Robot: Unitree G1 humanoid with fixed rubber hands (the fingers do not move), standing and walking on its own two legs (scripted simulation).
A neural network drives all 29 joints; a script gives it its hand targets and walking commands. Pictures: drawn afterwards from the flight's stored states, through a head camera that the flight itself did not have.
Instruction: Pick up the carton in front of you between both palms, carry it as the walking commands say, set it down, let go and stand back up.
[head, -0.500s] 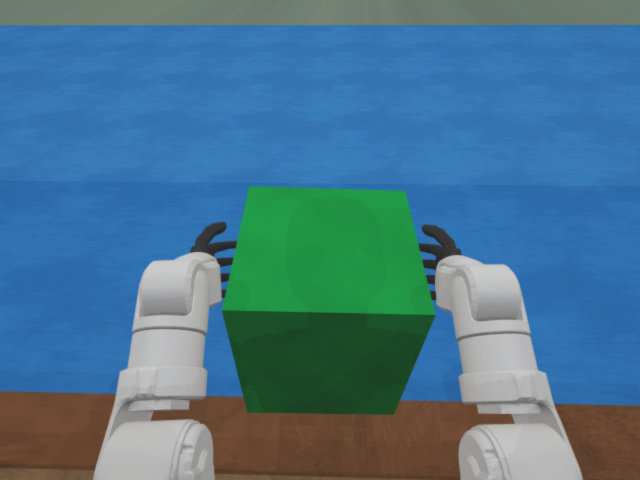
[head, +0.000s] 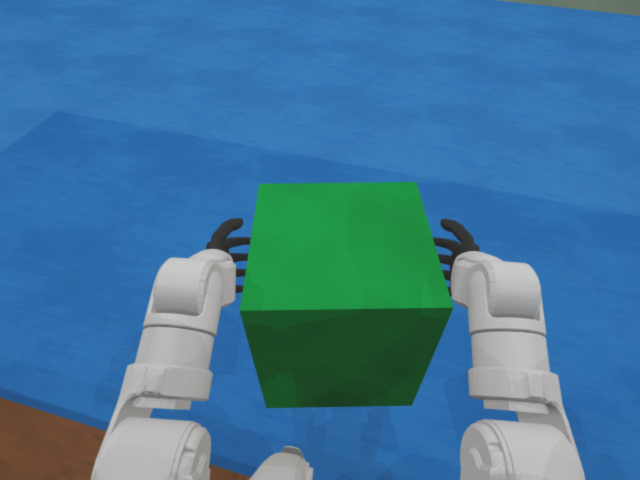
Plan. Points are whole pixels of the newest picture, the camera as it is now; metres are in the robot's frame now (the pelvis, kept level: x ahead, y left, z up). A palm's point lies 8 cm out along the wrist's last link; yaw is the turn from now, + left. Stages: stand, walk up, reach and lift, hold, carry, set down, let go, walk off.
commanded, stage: carry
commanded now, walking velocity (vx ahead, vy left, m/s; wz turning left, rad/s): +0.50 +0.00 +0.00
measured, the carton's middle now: (338, 299) +0.36 +0.05 +0.01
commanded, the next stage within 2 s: none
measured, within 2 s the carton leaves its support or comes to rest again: neither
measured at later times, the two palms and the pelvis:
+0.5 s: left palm (328, 171) +0.86 +0.13 -0.17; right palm (446, 182) +0.86 -0.17 -0.16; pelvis +0.51 +0.00 -0.24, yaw -3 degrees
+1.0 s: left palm (361, 70) +1.34 +0.10 -0.12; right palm (454, 80) +1.32 -0.20 -0.11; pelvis +1.02 -0.02 -0.21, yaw -1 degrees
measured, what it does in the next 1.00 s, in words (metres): goes down: left foot 0.21 m lower, then right foot 0.07 m lower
